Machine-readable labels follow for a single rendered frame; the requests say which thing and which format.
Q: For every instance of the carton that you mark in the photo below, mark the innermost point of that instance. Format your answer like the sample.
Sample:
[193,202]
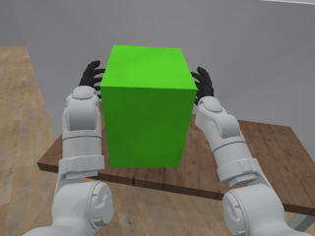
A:
[147,95]

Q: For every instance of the robot left upper arm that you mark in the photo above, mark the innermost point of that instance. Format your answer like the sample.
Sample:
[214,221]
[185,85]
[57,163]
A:
[79,209]

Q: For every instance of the robot left hand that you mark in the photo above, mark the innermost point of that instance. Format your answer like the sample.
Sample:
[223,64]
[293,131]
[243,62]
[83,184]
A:
[88,76]

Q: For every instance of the robot right hand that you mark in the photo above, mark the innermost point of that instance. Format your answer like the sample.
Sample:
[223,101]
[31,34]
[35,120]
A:
[205,85]

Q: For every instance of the table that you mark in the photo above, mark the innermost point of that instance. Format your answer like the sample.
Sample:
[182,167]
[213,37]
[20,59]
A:
[283,159]

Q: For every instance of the right robot forearm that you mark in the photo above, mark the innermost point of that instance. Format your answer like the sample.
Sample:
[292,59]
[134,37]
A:
[236,166]

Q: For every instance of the robot right upper arm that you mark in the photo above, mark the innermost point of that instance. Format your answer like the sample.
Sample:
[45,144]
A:
[255,210]

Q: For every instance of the left robot forearm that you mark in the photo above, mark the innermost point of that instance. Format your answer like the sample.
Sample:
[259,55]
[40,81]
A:
[81,136]

